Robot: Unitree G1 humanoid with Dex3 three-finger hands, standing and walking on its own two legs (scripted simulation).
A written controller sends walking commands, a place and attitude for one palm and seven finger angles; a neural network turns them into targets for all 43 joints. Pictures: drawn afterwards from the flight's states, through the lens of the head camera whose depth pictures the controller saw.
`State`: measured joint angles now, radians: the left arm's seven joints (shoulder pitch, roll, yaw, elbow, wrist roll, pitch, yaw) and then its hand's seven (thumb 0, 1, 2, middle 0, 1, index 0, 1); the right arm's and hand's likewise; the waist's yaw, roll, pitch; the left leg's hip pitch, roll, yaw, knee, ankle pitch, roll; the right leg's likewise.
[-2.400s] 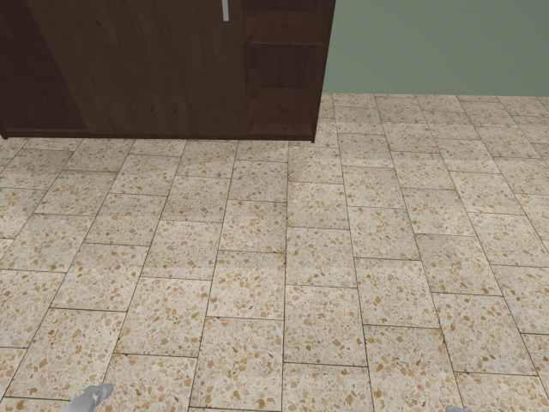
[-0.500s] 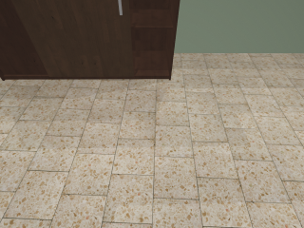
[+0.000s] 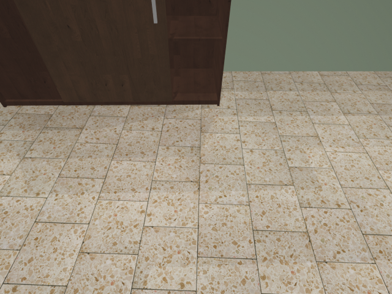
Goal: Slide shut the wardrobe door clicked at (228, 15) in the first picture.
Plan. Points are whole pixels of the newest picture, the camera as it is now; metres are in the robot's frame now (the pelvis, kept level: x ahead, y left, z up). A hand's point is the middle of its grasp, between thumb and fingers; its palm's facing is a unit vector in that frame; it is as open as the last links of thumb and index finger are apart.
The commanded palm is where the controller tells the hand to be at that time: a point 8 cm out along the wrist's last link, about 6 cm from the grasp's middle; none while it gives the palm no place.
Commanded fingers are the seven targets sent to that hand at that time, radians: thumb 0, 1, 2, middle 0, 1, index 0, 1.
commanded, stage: look at it before walking up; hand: left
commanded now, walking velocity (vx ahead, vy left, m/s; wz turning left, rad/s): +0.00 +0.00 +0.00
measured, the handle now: out of the picture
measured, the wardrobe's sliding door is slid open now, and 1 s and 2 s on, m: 0.38 0.38 0.38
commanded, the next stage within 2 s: walk to a spot facing it in 0.04 s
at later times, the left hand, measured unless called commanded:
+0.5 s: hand out of the picture +0.00 +0.21 -0.20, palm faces +0.10 -0.98 -0.16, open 7.4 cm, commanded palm none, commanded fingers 0.00 0.90 0.90 -0.20 -0.30 -0.20 -0.30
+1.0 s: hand (138, 208) +0.38 +0.20 -0.18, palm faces +0.09 -0.98 -0.17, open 7.4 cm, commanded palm none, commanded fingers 0.00 0.90 0.90 -0.20 -0.30 -0.20 -0.30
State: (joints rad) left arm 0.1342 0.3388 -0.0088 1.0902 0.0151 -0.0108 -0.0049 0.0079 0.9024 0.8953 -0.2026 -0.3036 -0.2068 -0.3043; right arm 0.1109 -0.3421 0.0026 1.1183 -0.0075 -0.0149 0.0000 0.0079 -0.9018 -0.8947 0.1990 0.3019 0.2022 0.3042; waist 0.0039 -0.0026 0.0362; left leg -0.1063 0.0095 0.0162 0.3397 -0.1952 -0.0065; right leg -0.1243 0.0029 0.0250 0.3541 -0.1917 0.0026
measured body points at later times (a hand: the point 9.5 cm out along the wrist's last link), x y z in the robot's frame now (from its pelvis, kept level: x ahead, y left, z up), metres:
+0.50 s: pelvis +0.05 +0.03 -0.02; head +0.04 +0.06 +0.43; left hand +0.00 +0.27 -0.19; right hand +0.05 -0.22 -0.16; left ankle +0.02 +0.12 -0.75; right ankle +0.00 -0.11 -0.74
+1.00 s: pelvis +0.26 +0.02 -0.03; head +0.30 +0.01 +0.41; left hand +0.38 +0.25 -0.17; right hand +0.16 -0.19 -0.18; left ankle +0.05 +0.11 -0.69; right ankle +0.37 -0.05 -0.75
